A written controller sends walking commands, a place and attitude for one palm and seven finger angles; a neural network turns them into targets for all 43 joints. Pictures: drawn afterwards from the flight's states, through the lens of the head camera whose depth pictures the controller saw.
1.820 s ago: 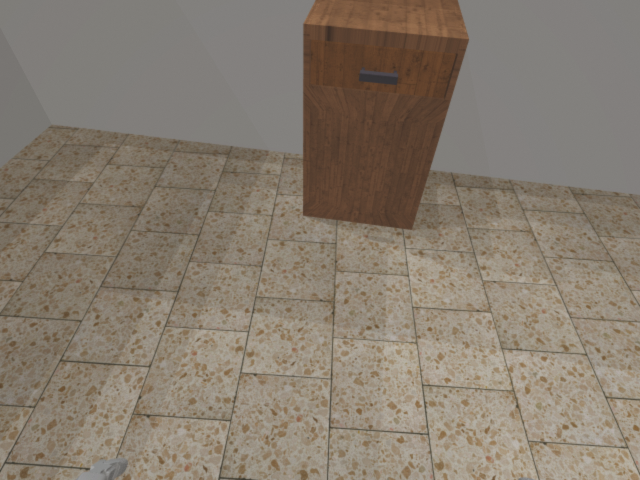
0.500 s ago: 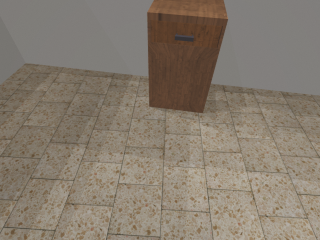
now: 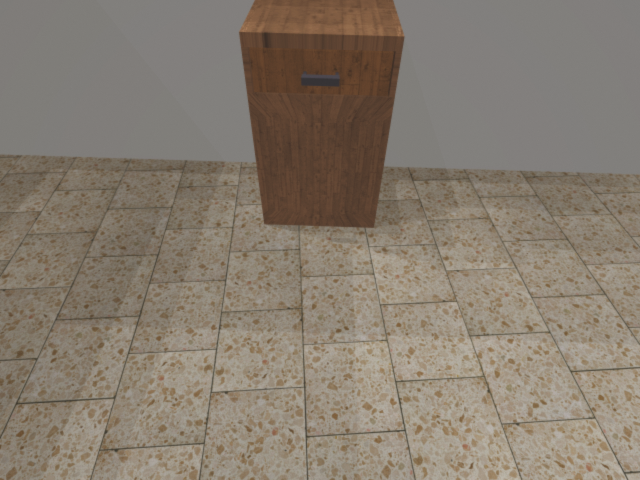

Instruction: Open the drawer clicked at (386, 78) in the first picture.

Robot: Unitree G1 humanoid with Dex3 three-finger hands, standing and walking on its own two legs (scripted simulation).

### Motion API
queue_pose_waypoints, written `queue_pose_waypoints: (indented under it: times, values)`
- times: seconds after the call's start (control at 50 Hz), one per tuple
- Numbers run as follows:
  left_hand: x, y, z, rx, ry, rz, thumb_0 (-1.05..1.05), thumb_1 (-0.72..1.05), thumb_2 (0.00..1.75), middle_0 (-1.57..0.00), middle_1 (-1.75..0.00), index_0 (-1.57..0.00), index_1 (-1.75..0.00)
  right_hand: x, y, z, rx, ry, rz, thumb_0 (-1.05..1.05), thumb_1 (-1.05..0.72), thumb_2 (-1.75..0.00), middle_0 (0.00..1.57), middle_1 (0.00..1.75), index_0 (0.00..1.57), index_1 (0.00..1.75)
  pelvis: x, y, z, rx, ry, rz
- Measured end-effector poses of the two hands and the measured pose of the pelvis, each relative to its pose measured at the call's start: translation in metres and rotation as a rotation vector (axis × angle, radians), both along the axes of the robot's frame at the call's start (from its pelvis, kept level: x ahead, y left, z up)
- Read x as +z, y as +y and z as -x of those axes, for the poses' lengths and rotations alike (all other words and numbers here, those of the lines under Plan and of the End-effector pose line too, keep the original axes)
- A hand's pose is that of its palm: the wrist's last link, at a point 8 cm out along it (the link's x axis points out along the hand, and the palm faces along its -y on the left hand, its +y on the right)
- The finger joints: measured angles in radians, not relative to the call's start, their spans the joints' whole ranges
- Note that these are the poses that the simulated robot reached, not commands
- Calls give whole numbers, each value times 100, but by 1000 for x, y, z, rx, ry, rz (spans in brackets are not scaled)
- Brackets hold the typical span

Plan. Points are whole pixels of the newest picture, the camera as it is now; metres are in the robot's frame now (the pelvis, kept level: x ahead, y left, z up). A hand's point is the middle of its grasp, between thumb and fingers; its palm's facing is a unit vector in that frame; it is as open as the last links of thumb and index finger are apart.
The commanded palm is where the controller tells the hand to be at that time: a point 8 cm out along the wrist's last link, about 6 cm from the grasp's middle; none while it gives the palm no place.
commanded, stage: walk to a spot facing it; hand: left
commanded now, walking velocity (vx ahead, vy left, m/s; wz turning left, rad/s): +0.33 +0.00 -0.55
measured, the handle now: (320, 77) +1.26 +0.11 -0.07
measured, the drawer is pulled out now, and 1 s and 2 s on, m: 0.00 0.00 0.00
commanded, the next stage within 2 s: none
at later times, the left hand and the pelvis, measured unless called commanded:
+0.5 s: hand out of the picture +0.13 +0.17 -0.17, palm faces -0.07 -0.98 -0.17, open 7.4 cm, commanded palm none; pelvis +0.18 +0.00 +0.00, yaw -11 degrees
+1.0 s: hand (279, 263) +0.56 +0.14 -0.16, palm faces -0.46 -0.87 -0.16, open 7.4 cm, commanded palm none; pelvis +0.37 +0.02 +0.01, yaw -28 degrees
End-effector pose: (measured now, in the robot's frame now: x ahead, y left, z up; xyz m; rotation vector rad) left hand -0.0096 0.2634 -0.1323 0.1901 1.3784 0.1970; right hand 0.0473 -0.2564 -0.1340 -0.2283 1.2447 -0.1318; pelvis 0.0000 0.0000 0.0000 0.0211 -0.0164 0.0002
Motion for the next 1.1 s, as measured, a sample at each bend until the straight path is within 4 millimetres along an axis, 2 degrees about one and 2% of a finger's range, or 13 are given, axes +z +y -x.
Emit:
queue_pose_waypoints:
  times: [0.1,0.14,0.18,0.3,0.4,0.54,0.6,0.66,0.72,0.78,0.84,0.94,1.1]
  values:
    - [-8,-29,-35,-38,-19,13,0,90,89,-20,-29,-20,-30,-24,-15,22,-78,102,-27,0,-91,-90,20,30,21,30,-14,-19,-26,-37,-4,15]
    - [-8,-39,-43,-18,-44,12,0,90,89,-20,-29,-20,-30,-23,-18,19,-81,148,-30,0,-91,-90,20,30,21,30,-12,-24,-37,-36,-7,22]
    - [-4,-48,-48,-8,-37,21,0,90,89,-20,-29,-20,-30,-15,-21,6,-87,148,-31,1,-91,-90,20,30,21,30,-6,-28,-50,-53,-4,20]
    - [6,-67,-63,-56,76,68,0,90,89,-20,-29,-20,-30,7,-22,-73,-134,-11,-36,1,-91,-90,20,30,20,30,9,-28,-90,-117,20,15]
    - [5,-63,-95,-75,121,82,0,90,89,-21,-30,-20,-30,14,-11,-144,-143,-111,-45,1,-91,-90,20,30,20,30,9,-18,-131,-155,33,27]
    - [-18,-30,-169,-85,151,82,0,90,89,-21,-30,-20,-30,10,23,-252,-119,-205,-37,1,-91,-90,20,30,20,30,-9,8,-210,-206,34,45]
    - [-32,-10,-218,-126,157,85,0,90,89,-21,-30,-20,-30,10,35,-275,-156,-253,-11,0,-91,-90,20,30,20,30,-17,20,-240,-256,15,44]
    - [-30,3,-286,-207,97,77,0,90,89,-20,-29,-20,-30,18,43,-268,-238,-237,1,0,-91,-90,20,30,21,30,-9,27,-263,-310,-5,46]
    - [-20,7,-362,-279,-10,76,0,91,89,-20,-29,-20,-30,23,49,-247,-345,-181,24,-1,-92,-90,20,30,21,30,1,32,-285,-343,-11,51]
    - [-10,1,-431,-344,-108,80,0,91,89,-20,-29,-19,-30,27,48,-223,-425,-107,58,-2,-95,-90,20,30,21,30,7,36,-307,-383,-8,47]
    - [-2,-13,-488,-399,-177,90,0,91,90,-20,-29,-19,-30,27,56,-200,-493,-20,61,-2,-95,-90,20,30,21,30,10,36,-327,-415,-4,41]
    - [4,-50,-556,-495,-216,120,0,91,90,-20,-29,-19,-30,21,81,-173,-594,114,17,-1,-93,-90,20,30,20,30,10,30,-356,-462,-4,44]
    - [-5,-135,-621,-670,-191,157,0,91,90,-20,-29,-19,-30,1,117,-162,-752,254,-112,0,-91,-90,20,30,20,30,-3,3,-394,-561,4,30]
